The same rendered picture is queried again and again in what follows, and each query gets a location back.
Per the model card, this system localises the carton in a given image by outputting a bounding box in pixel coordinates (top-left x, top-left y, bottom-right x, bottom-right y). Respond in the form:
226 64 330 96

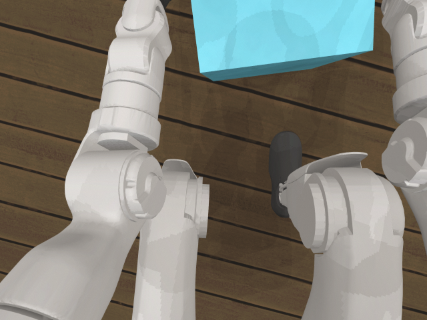
191 0 375 81

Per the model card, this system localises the left robot forearm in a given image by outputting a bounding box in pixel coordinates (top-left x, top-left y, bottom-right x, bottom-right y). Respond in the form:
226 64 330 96
65 0 172 197

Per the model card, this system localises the robot right foot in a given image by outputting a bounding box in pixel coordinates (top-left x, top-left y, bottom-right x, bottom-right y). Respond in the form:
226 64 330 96
269 131 302 218

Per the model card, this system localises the left robot upper arm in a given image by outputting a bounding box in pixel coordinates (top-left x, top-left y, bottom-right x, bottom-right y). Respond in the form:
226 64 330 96
0 149 167 320

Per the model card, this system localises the robot left thigh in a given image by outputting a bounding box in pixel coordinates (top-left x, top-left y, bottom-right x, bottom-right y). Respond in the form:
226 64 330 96
132 171 209 320

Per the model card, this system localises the right robot forearm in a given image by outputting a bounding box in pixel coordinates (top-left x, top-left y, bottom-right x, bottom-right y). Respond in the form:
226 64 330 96
381 0 427 124

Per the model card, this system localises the right robot upper arm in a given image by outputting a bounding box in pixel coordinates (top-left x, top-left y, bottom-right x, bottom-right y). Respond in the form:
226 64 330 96
382 114 427 255

